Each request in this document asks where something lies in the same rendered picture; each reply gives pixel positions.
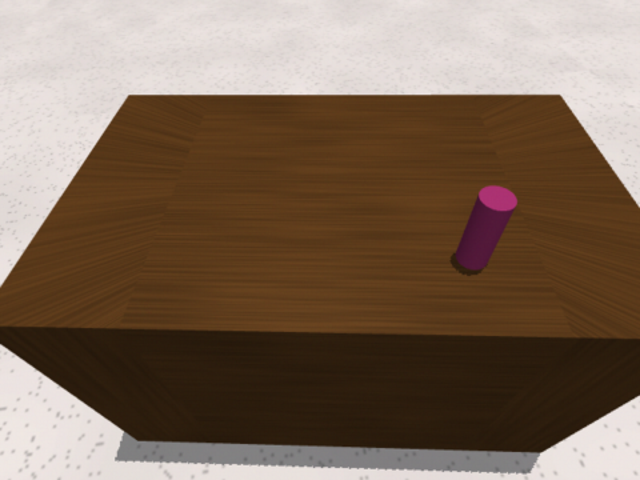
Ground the can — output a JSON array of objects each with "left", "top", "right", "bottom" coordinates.
[{"left": 456, "top": 186, "right": 517, "bottom": 270}]

